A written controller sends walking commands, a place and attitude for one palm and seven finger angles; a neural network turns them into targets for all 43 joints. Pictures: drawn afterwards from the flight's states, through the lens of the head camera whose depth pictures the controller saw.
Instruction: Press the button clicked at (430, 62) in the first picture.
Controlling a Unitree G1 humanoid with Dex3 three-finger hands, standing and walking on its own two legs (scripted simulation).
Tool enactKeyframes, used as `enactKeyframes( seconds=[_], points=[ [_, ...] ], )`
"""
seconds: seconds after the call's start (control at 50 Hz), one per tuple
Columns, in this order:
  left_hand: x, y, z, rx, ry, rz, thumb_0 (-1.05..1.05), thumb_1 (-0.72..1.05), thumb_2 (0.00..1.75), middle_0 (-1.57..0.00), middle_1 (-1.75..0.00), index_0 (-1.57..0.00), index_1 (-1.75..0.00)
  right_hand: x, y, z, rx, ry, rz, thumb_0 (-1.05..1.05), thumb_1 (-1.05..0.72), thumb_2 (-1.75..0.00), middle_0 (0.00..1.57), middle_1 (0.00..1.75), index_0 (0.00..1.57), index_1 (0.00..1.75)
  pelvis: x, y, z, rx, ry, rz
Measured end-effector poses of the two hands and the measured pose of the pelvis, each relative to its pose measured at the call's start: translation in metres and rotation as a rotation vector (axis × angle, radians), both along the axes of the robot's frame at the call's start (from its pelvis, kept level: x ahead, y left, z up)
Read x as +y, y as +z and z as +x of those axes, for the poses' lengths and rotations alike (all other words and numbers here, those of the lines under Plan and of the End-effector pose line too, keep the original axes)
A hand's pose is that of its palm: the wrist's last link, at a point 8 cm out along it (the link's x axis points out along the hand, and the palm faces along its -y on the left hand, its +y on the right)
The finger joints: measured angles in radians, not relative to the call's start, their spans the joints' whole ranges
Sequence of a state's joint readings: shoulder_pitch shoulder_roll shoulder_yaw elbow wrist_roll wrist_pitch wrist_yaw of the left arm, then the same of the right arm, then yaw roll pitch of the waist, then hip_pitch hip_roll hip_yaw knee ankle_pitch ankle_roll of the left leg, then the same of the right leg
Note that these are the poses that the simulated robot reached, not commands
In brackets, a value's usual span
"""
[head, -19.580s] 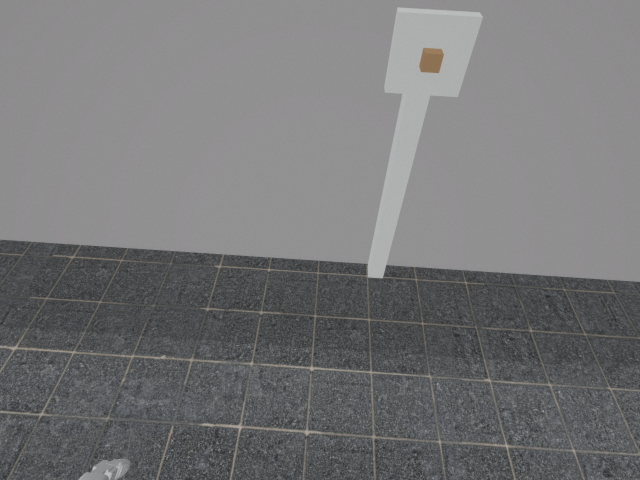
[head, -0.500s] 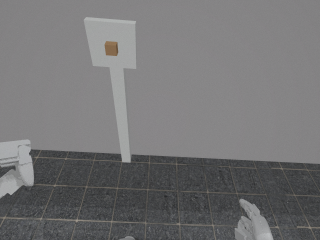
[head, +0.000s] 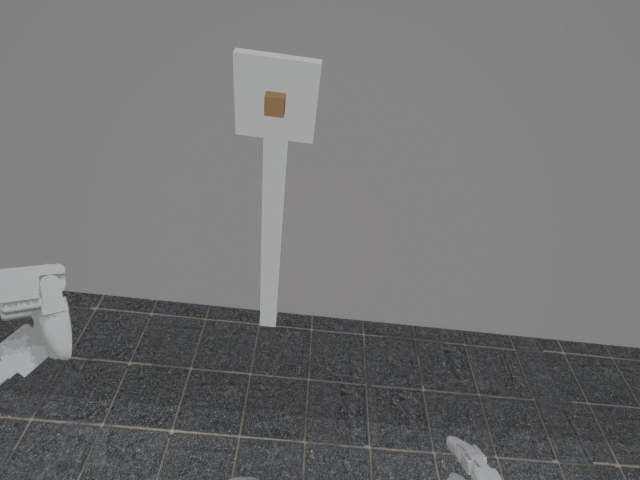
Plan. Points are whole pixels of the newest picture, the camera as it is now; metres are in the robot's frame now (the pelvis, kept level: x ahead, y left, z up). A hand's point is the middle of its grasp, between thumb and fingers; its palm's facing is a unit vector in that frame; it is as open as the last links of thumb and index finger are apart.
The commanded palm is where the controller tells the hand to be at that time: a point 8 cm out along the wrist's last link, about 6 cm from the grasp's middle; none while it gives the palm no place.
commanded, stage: stop stepping back and stand still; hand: left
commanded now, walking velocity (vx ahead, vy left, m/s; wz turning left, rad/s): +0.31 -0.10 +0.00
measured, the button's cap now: (275, 103) +0.81 +0.17 +0.12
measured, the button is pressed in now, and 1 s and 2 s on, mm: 0 0 0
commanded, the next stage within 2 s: let the arm hang, fingers relaxed in 0.80 s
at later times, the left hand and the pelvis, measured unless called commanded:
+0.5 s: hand (35, 347) +0.16 +0.26 +0.18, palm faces +0.46 -0.75 -0.47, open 3.1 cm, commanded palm +0.10 +0.28 +0.19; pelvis -0.02 +0.00 +0.01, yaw +2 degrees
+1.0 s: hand (89, 406) +0.18 +0.27 +0.05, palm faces +0.19 -0.84 -0.51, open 3.0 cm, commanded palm none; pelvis -0.02 +0.02 +0.00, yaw +3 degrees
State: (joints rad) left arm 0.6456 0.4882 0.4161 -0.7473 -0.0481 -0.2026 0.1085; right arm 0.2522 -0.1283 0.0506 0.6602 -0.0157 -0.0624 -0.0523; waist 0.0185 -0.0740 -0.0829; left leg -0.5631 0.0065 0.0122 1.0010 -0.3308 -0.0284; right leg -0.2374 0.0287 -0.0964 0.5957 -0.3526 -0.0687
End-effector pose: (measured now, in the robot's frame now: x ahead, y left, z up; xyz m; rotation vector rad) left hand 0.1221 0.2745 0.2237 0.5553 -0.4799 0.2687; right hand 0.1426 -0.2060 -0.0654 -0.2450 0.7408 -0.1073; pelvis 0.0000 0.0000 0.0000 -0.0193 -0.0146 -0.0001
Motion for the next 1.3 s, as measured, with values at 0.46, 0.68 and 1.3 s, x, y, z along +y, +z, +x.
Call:
enactKeyframes(
  seconds=[0.46,0.68,1.3],
  points=[
    [0.017,-0.019,-0.006,0.153,0.178,0.006,0.02,0.88,0.90,-1.31,-1.50,-1.31,-1.50,-0.018,-0.021,-0.018,0.057,-0.004,0.011,0.02,-0.90,-0.90,0.20,0.30,0.21,0.30,0.000,0.002,-0.023,0.004,0.031,0.026],
    [0.008,-0.033,0.008,0.168,0.116,-0.082,0.02,0.89,0.90,-1.31,-1.50,-1.31,-1.50,-0.026,0.004,0.010,-0.048,-0.025,-0.053,0.02,-0.91,-0.90,0.20,0.30,0.20,0.30,0.009,0.005,-0.008,0.004,0.038,0.033],
    [-0.019,-0.357,-0.151,1.689,0.374,-0.570,0.02,0.90,0.90,-0.84,-1.07,-0.85,-1.04,-0.037,-0.056,-0.152,0.622,-0.048,-0.032,0.01,-0.91,-0.90,0.19,0.30,0.20,0.30,0.007,0.006,-0.037,-0.001,0.076,0.010]
  ],
)
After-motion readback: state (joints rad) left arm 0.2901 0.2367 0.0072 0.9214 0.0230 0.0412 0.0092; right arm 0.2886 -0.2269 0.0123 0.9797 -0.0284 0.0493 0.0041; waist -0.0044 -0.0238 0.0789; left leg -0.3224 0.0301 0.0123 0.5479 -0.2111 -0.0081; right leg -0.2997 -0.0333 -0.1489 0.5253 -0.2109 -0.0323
